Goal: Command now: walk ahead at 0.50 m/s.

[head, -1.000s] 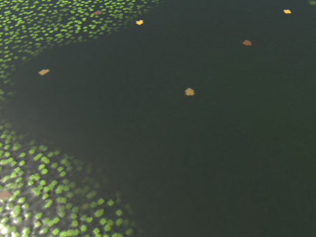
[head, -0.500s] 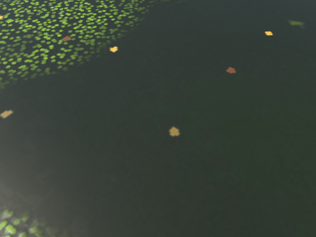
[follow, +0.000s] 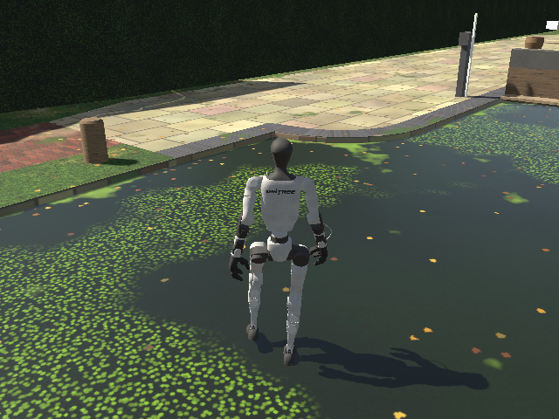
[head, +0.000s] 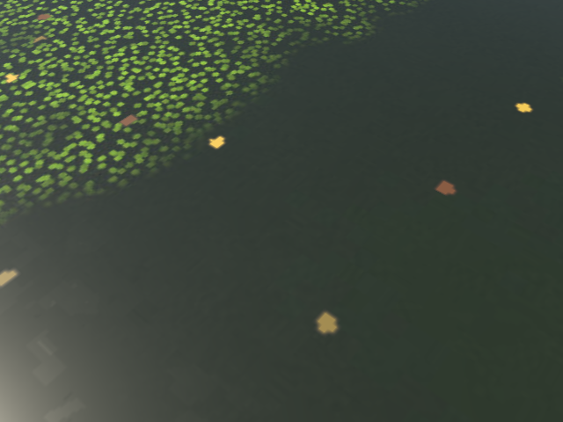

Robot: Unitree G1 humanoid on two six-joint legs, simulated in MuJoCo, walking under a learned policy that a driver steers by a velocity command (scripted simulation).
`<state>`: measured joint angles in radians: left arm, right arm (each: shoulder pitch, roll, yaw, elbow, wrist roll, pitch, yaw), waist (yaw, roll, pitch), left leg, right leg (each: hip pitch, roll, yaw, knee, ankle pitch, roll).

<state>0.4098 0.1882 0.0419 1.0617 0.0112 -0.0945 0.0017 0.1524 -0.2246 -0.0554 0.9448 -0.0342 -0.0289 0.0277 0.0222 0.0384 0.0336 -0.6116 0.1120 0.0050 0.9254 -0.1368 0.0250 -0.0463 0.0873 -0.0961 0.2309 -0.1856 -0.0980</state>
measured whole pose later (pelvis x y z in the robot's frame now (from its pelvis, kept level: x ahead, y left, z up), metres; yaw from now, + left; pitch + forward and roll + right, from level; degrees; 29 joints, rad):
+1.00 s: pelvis +0.54 +0.00 +0.00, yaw +5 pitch -1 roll +0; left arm 0.24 0.20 0.06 0.98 0.02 -0.09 0.01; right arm 0.30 -0.22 -0.07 1.00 -0.02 -0.04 0.01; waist -0.02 0.04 0.05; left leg -0.46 0.05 0.00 1.14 -0.28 0.08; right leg -0.20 0.03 -0.17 0.37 -0.18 -0.09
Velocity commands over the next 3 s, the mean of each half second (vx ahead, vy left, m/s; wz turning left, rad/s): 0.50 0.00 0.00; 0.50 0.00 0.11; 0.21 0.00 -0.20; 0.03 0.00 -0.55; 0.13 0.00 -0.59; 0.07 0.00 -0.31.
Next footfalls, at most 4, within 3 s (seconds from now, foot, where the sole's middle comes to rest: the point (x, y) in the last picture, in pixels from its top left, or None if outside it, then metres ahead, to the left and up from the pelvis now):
0.24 left None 0.31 0.12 -0.78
0.82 right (335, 379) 0.61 -0.06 -0.78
1.28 left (262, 308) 0.80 0.13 -0.78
1.72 right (341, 348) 0.69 -0.08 -0.78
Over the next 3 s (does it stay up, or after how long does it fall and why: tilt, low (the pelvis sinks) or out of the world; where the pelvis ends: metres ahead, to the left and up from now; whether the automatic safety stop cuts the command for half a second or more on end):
stays up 0.73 -0.08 0.00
